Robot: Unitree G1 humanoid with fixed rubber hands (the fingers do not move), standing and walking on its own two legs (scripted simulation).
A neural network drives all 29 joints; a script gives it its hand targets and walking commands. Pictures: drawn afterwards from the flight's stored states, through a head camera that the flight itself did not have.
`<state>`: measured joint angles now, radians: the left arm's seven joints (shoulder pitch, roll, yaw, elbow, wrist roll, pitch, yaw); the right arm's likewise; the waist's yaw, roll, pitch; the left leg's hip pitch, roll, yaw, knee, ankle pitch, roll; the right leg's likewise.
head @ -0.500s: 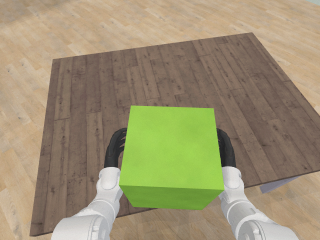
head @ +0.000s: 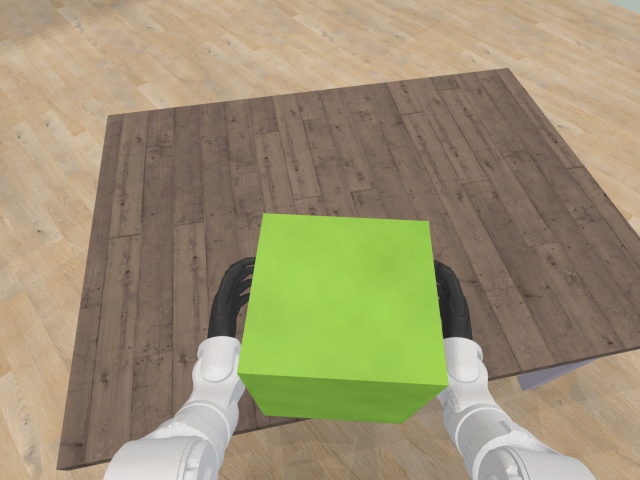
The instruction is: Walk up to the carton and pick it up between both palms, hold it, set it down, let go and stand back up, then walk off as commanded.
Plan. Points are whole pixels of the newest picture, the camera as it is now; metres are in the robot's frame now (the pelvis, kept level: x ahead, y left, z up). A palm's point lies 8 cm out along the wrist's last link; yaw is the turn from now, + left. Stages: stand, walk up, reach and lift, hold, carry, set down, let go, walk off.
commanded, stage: reach and lift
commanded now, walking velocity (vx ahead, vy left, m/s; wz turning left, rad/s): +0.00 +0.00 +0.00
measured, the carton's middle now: (338, 327) +0.34 -0.04 -0.07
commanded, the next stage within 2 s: none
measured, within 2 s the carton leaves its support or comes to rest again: leaves its support in 0.32 s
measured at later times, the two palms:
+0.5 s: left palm (228, 308) +0.36 +0.10 -0.01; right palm (463, 312) +0.32 -0.19 -0.01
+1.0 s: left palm (203, 294) +0.36 +0.12 +0.04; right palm (462, 283) +0.33 -0.18 +0.05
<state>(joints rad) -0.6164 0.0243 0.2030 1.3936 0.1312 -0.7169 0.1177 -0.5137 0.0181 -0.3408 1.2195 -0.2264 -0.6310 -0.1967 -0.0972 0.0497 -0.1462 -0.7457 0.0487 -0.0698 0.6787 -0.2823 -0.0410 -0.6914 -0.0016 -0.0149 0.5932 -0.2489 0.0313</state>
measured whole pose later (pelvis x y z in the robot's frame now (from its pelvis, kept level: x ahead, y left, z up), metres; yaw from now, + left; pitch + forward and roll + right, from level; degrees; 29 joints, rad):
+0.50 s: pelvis +0.00 +0.00 +0.00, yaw +1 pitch +19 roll -2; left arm -0.56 0.04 0.00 1.23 -0.02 -0.55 0.14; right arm -0.43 -0.02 -0.11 1.02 -0.02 -0.44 -0.22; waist -0.12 0.05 -0.20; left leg -0.72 0.04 -0.09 0.67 -0.28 -0.04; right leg -0.66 0.00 -0.02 0.58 -0.25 0.03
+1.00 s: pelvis +0.01 +0.00 +0.02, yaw +1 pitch +9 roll -1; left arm -0.48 0.04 0.03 1.02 -0.02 -0.33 0.14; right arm -0.42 -0.03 -0.03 0.84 0.06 -0.19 -0.22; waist -0.10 0.03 -0.16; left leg -0.45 0.02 -0.08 0.52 -0.24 -0.03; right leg -0.40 -0.02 0.00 0.45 -0.21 0.04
